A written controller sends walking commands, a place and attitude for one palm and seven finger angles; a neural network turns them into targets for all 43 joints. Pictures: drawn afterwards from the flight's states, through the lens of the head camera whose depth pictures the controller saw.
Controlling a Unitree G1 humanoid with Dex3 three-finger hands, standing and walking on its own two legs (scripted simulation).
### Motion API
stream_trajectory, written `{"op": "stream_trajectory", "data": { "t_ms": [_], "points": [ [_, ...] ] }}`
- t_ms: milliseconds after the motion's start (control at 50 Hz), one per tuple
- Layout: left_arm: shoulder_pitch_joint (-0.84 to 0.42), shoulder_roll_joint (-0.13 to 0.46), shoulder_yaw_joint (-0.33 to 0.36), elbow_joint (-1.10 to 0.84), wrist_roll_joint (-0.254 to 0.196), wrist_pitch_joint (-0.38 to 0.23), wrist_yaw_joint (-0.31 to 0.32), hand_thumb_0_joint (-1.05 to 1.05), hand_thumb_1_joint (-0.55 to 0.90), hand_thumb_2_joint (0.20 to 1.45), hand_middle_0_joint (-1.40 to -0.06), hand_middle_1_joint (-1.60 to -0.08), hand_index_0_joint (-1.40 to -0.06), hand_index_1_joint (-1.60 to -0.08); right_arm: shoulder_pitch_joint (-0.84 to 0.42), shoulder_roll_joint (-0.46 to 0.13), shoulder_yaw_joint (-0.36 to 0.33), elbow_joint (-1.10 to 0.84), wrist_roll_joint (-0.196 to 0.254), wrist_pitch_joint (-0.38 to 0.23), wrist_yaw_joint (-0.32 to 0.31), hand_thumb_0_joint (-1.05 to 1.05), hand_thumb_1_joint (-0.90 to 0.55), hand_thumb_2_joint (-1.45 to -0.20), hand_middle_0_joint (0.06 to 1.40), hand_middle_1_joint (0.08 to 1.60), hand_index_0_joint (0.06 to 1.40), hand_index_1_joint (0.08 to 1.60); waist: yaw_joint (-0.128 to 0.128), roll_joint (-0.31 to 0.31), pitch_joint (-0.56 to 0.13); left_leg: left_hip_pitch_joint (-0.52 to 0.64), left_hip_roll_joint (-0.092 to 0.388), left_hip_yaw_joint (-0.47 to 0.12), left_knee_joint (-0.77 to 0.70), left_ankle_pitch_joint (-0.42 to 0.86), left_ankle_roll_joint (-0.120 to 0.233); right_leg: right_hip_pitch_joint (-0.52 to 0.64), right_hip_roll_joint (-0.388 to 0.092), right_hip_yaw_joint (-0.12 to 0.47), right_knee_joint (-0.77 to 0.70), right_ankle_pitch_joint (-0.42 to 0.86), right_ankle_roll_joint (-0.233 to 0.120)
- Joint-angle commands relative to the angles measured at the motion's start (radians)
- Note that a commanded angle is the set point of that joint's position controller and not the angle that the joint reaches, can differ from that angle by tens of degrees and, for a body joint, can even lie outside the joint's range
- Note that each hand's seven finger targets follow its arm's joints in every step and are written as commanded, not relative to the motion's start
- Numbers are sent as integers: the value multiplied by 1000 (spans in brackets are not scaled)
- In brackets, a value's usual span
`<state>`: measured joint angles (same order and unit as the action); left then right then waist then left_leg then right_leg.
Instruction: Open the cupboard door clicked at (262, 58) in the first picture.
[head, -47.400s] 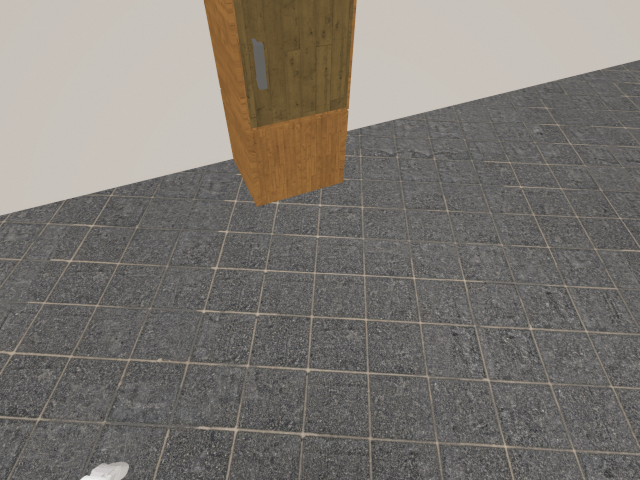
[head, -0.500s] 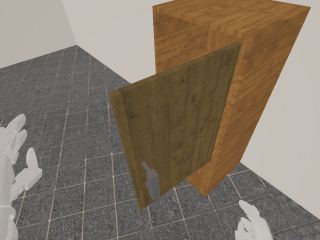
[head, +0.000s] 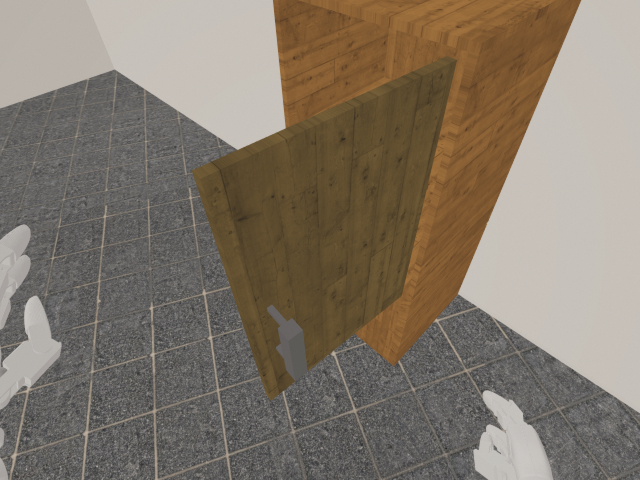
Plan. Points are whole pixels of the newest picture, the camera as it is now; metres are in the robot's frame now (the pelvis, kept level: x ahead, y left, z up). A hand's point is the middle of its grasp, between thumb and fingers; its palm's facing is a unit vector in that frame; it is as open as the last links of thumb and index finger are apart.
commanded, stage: step back with the hand held close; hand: left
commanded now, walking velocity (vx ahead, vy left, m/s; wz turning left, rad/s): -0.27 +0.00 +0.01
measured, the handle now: (285, 342) +0.35 +0.09 -0.10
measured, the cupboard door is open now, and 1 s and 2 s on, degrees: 85 85 85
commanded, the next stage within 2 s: stop stepping back and stand still in 1.50 s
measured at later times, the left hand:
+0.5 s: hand out of the picture +0.12 +0.29 +0.15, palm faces +0.46 -0.74 -0.50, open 7.4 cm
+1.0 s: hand out of the picture +0.09 +0.27 +0.15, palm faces +0.44 -0.74 -0.51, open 7.4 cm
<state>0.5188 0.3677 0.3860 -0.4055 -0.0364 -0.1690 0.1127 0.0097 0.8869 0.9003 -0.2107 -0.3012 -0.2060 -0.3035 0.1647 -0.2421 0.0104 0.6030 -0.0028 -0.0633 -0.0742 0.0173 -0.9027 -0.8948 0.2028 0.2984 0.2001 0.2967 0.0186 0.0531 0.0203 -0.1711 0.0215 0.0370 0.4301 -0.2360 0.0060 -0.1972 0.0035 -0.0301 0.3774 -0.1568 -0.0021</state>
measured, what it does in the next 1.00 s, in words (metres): shifts its weight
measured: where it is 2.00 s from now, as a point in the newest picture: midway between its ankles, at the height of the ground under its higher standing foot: outside the picture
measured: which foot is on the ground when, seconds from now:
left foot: down 0.00-1.00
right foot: down 0.00-0.98, up 1.00-1.00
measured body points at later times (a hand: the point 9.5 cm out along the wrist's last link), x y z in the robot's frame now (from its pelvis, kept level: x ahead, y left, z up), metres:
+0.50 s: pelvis -0.07 +0.02 -0.02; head -0.05 +0.03 +0.43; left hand +0.09 +0.32 +0.18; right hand +0.11 -0.22 -0.09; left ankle +0.00 +0.11 -0.74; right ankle +0.03 -0.12 -0.74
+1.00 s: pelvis -0.12 +0.01 -0.03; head -0.08 +0.03 +0.42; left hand +0.06 +0.31 +0.18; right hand +0.07 -0.23 -0.10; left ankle -0.01 +0.11 -0.74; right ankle +0.02 -0.11 -0.74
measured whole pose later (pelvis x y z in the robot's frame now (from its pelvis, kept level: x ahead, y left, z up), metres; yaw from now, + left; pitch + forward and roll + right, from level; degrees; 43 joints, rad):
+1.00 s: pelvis -0.12 +0.01 -0.03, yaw +3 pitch -1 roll +0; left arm 0.51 0.45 0.48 -0.57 0.00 -0.26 0.15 0.01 0.88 0.90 -0.22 -0.30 -0.21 -0.30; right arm 0.17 -0.22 -0.01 0.58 0.00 -0.10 -0.08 0.02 -0.90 -0.89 0.20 0.30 0.20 0.30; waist -0.02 -0.05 0.10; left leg -0.49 -0.02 0.02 0.68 -0.28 0.05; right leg -0.49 0.01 0.05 0.61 -0.14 0.02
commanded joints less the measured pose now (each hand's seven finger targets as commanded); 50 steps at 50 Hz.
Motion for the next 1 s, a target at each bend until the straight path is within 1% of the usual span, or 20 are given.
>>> {"op": "stream_trajectory", "data": {
  "t_ms": [0, 60, 80, 100, 160, 180, 280, 340, 400, 480, 560, 640, 680, 720, 760, 840, 860, 880, 920, 980],
  "points": [
    [0, 222, 159, -240, -7, -56, 27, 0, 900, 900, -200, -300, -200, -300, -97, -103, -53, -174, 2, -26, -22, 0, -900, -900, 200, 300, 200, 300, -2, -27, -178, -25, 32, -37, -39, 278, 15, 101, -59, 51, 11, 297, 2],
    [11, 229, 165, -258, -8, -58, 34, 0, 900, 900, -200, -300, -200, -300, -96, -104, -57, -186, 6, -18, -25, 0, -900, -900, 200, 300, 200, 300, -4, -29, -164, -62, 33, -37, -36, 248, 18, 87, -56, 61, 25, 294, 5],
    [6, 242, 179, -268, -6, -62, 37, 0, 900, 900, -200, -300, -200, -300, -104, -107, -59, -186, 4, -19, -28, 0, -900, -900, 200, 300, 200, 300, -1, 1, -167, -86, 34, -42, -39, 231, 21, 100, -58, 64, 35, 289, 3],
    [8, 228, 166, -266, -6, -61, 37, 0, 900, 900, -200, -300, -200, -300, -97, -103, -57, -192, 7, -20, -28, 0, -900, -900, 200, 300, 200, 300, -2, -8, -153, -104, 36, -47, -46, 202, 20, 95, -53, 63, 37, 250, 5],
    [16, 225, 168, -268, 0, -69, 43, 0, 900, 900, -200, -300, -200, -300, -91, -112, -59, -196, 8, -24, -27, 0, -900, -900, 200, 300, 200, 300, -2, 4, -127, -185, 47, -62, -75, 81, 36, 98, -37, 63, 53, 149, 13],
    [18, 228, 174, -267, 4, -72, 44, 0, 900, 900, -200, -300, -200, -300, -98, -115, -61, -195, 7, -28, -27, 0, -900, -900, 200, 300, 200, 300, 1, 21, -120, -223, 50, -69, -87, 20, 44, 114, -35, 67, 60, 124, 13],
    [-4, 224, 180, -276, 24, -93, 51, 0, 900, 900, -200, -300, -200, -300, -83, -126, -61, -202, 7, -47, -26, 0, -900, -900, 200, 300, 200, 300, -5, 23, -62, -431, 67, -106, -128, -296, 75, 164, -22, 83, 101, -13, 17],
    [-21, 215, 175, -294, 31, -104, 55, 0, 900, 900, -200, -300, -200, -300, -64, -129, -61, -202, 6, -62, -24, 0, -900, -900, 200, 300, 200, 300, -10, 13, -60, -472, 72, -119, -115, -361, 81, 153, -20, 94, 119, -66, 16],
    [-41, 214, 179, -302, 38, -113, 58, 0, 900, 900, -200, -300, -200, -300, -61, -126, -58, -197, 2, -76, -26, 0, -900, -900, 200, 300, 200, 300, -12, 33, -51, -514, 79, -135, -114, -415, 89, 152, -12, 104, 146, -93, 16],
    [-39, 229, 201, -317, 39, -126, 60, 0, 900, 900, -200, -300, -200, -300, -51, -126, -62, -186, 0, -95, -24, 0, -900, -900, 200, 300, 200, 300, -13, 27, -72, -513, 67, -138, -85, -423, 86, 141, -7, 128, 156, -74, 10],
    [-58, 216, 191, -311, 37, -129, 62, 0, 900, 900, -200, -300, -200, -300, -45, -123, -59, -177, -2, -104, -22, 0, -900, -900, 200, 300, 200, 300, -17, 17, -54, -533, 59, -135, -63, -437, 79, 109, -10, 146, 155, -107, 5],
    [-62, 221, 197, -321, 34, -136, 60, 0, 900, 900, -200, -300, -200, -300, -47, -122, -60, -169, -1, -109, -20, 0, -900, -900, 200, 300, 200, 300, -16, 11, -74, -542, 58, -138, -60, -409, 76, 118, -9, 147, 185, -43, 5],
    [-59, 237, 217, -327, 38, -140, 59, 0, 900, 900, -200, -300, -200, -300, -56, -125, -65, -168, -2, -111, -21, 0, -900, -900, 200, 300, 200, 300, -12, 33, -87, -574, 66, -145, -73, -428, 83, 150, -3, 145, 218, -17, 7],
    [-47, 226, 215, -321, 36, -140, 57, 0, 900, 900, -200, -300, -200, -300, -53, -121, -65, -171, -1, -110, -19, 0, -900, -900, 200, 300, 200, 300, -13, 16, -98, -601, 69, -143, -61, -435, 88, 170, -6, 158, 242, 7, 6],
    [-53, 228, 216, -314, 35, -137, 55, 0, 900, 900, -200, -300, -200, -300, -51, -121, -69, -172, 2, -105, -17, 0, -900, -900, 200, 300, 200, 300, -15, -32, -88, -601, 45, -115, -6, -461, 80, 129, -29, 203, 200, -42, -2],
    [-46, 243, 217, -327, 23, -135, 58, 0, 900, 900, -200, -300, -200, -300, -38, -111, -68, -161, -4, -91, -11, 0, -900, -900, 200, 300, 200, 300, -25, -88, -98, -464, -4, -98, 73, -386, 49, -23, -78, 233, 86, -132, -23],
    [-44, 245, 216, -338, 19, -137, 59, 0, 900, 900, -200, -300, -200, -300, -34, -112, -69, -160, -1, -86, -8, 0, -900, -900, 200, 300, 200, 300, -29, -83, -105, -436, -7, -105, 72, -378, 48, -49, -77, 221, 73, -160, -23],
    [-40, 255, 224, -344, 22, -141, 62, 0, 900, 900, -200, -300, -200, -300, -51, -119, -72, -158, -3, -84, -13, 0, -900, -900, 200, 300, 200, 300, -30, -47, -88, -437, 4, -120, 52, -397, 52, -67, -63, 204, 79, -180, -19],
    [-8, 243, 229, -350, 20, -144, 64, 0, 900, 900, -200, -300, -200, -300, -53, -116, -71, -166, -2, -81, -17, 0, -900, -900, 200, 300, 200, 300, -26, 6, -111, -538, 53, -171, -44, -449, 76, 42, -21, 156, 198, -142, 1],
    [6, 262, 279, -385, 39, -156, 65, 0, 900, 900, -200, -300, -200, -300, -85, -121, -80, -182, -2, -97, -22, 0, -900, -900, 200, 300, 200, 300, -5, 168, -155, -747, 175, -273, -177, -512, 135, 292, 79, 81, 492, 56, 25]
  ]
}}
